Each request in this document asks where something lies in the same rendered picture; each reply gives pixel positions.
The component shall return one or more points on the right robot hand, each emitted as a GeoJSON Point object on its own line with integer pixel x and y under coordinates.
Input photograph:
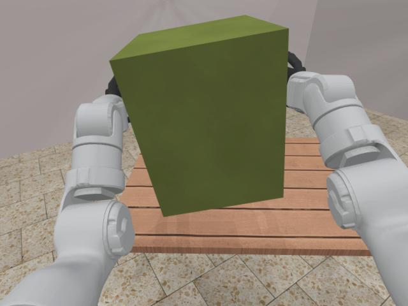
{"type": "Point", "coordinates": [296, 63]}

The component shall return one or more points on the right robot forearm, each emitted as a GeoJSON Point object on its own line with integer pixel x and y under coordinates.
{"type": "Point", "coordinates": [346, 135]}

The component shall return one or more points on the left robot forearm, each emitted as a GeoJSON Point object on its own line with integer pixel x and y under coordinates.
{"type": "Point", "coordinates": [96, 169]}

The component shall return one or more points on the right robot upper arm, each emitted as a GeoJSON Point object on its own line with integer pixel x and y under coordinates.
{"type": "Point", "coordinates": [372, 199]}

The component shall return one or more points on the left robot hand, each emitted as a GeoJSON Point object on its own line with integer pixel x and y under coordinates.
{"type": "Point", "coordinates": [113, 89]}

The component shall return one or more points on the left robot upper arm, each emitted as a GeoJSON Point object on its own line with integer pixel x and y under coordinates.
{"type": "Point", "coordinates": [89, 240]}

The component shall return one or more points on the carton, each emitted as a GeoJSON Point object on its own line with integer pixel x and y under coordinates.
{"type": "Point", "coordinates": [207, 104]}

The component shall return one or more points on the table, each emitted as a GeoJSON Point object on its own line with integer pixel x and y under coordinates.
{"type": "Point", "coordinates": [300, 223]}

